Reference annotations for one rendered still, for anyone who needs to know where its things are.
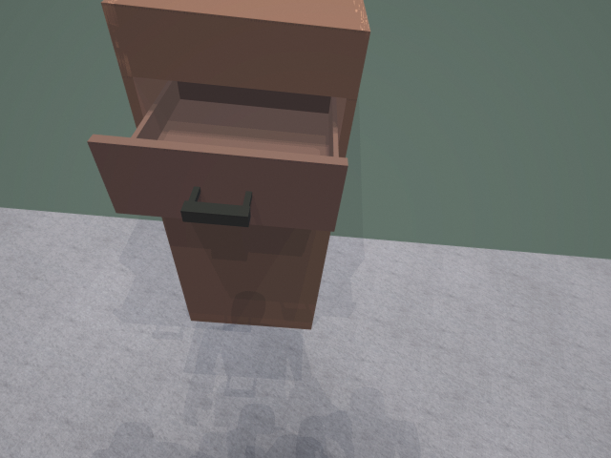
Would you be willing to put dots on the drawer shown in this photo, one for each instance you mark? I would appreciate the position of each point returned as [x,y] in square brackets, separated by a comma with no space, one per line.
[282,147]

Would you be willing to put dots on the handle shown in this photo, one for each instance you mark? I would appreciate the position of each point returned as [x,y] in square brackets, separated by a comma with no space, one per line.
[216,213]

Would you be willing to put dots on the cabinet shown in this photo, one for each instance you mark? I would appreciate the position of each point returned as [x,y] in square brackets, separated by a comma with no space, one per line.
[255,275]

